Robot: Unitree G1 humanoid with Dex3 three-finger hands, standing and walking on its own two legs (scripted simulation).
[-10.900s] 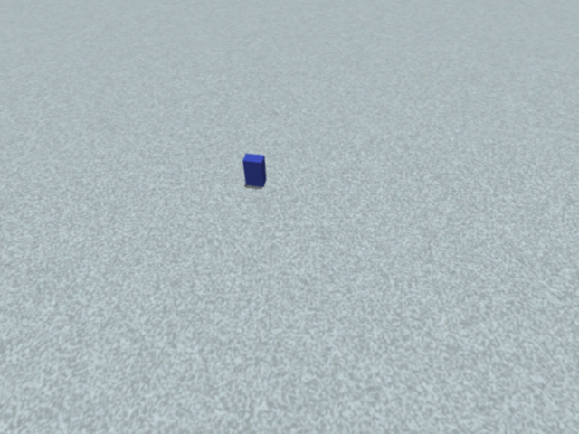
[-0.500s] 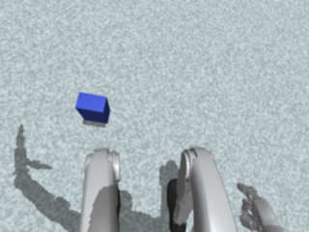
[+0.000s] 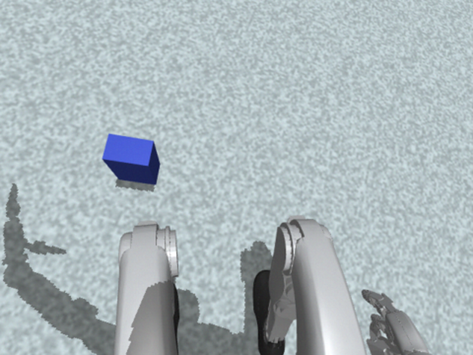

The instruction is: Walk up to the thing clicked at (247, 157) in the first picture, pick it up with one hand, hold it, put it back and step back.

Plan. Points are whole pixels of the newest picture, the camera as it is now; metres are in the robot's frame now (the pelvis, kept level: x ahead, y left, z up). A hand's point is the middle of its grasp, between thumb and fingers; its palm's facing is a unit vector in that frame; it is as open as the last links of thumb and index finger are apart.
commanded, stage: go down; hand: left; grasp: from the side
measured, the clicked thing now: (134, 161) +0.50 +0.22 -0.30
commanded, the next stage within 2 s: approach in 0.18 s
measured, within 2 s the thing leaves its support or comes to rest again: neither
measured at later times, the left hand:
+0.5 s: hand out of the picture +0.41 +0.41 -0.03, palm faces +0.21 -0.98 -0.04, open 17.5 cm
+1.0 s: hand (83, 169) +0.45 +0.30 -0.22, palm faces +0.11 -0.99 +0.01, open 17.6 cm
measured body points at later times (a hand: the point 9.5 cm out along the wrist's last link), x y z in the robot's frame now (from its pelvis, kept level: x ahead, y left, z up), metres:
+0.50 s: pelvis +0.00 +0.00 -0.02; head +0.21 +0.09 +0.36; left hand +0.39 +0.46 -0.02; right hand +0.15 -0.27 -0.11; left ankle +0.09 +0.13 -0.35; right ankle +0.10 -0.12 -0.35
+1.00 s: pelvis -0.01 +0.01 -0.09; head +0.25 +0.13 +0.26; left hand +0.44 +0.36 -0.22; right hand +0.12 -0.26 -0.15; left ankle +0.09 +0.13 -0.35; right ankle +0.10 -0.12 -0.35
